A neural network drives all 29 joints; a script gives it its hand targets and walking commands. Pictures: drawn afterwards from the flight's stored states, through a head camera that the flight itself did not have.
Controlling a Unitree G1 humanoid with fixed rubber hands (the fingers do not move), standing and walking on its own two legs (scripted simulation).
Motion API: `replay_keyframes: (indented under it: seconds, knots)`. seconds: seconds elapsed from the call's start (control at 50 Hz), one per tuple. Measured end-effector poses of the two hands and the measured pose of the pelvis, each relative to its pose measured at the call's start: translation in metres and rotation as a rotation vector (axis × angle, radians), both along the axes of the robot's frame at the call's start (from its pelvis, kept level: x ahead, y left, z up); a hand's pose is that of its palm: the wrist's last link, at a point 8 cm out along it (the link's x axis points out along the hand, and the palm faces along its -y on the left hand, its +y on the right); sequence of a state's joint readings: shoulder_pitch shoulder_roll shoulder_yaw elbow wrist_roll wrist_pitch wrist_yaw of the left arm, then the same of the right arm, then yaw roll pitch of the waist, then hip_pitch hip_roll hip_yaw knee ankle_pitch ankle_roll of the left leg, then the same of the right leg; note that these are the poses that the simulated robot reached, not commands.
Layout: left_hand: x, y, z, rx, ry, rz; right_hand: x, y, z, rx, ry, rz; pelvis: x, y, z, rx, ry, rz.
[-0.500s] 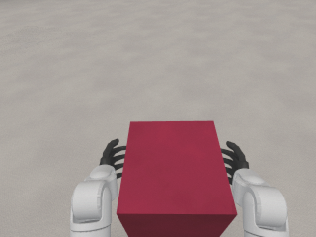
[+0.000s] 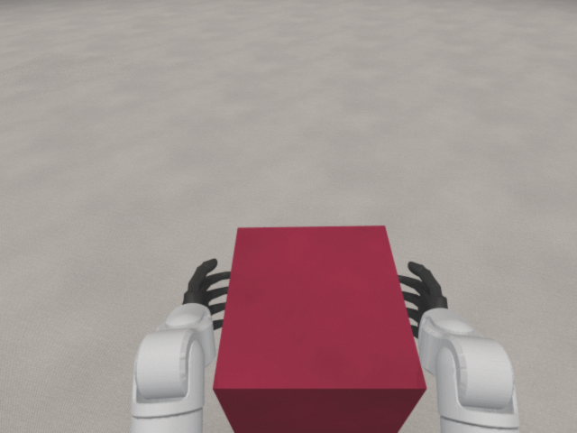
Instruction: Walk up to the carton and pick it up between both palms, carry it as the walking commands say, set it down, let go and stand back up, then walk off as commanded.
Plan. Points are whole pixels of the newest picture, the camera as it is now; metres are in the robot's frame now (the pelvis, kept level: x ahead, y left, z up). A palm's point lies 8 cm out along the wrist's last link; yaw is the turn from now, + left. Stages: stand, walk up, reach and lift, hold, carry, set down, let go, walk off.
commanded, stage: carry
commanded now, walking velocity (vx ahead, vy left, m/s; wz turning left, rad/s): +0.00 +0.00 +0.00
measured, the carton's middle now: (312, 342) +0.26 +0.01 +0.02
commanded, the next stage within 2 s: none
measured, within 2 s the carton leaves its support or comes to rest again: neither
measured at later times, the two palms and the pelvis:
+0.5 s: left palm (219, 290) +0.30 +0.14 +0.08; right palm (430, 296) +0.31 -0.15 +0.08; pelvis +0.04 -0.02 +0.00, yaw +0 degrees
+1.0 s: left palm (252, 266) +0.34 +0.10 +0.09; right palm (459, 289) +0.32 -0.19 +0.08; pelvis +0.07 -0.03 +0.00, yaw -4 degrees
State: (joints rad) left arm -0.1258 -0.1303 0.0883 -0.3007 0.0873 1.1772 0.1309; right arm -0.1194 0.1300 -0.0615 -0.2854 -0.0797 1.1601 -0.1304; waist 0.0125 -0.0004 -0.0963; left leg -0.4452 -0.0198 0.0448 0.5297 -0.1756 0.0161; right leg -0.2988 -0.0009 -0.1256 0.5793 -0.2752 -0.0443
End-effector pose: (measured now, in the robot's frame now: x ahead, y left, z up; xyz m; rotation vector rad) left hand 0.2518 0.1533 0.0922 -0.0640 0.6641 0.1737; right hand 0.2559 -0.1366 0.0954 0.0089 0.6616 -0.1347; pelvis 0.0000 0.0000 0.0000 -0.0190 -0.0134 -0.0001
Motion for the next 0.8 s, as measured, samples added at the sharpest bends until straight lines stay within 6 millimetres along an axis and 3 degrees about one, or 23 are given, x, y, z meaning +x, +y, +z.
replay_keyframes:
  seconds: [0.22,0.54,0.8]
  knots:
    - [0.017,-0.001,-0.005,0.005,0.004,0.003,0.018,-0.001,-0.007,0.004,0.004,0.003,0.013,-0.001,-0.001,-0.005,0.019,0.001]
    - [0.054,-0.018,-0.012,0.024,-0.004,0.002,0.055,-0.018,-0.019,0.022,-0.003,0.004,0.041,-0.018,0.001,0.014,0.058,0.0]
    - [0.073,-0.039,0.001,0.041,-0.004,-0.039,0.064,-0.039,-0.009,0.036,-0.003,-0.037,0.059,-0.027,0.002,0.03,0.085,-0.014]
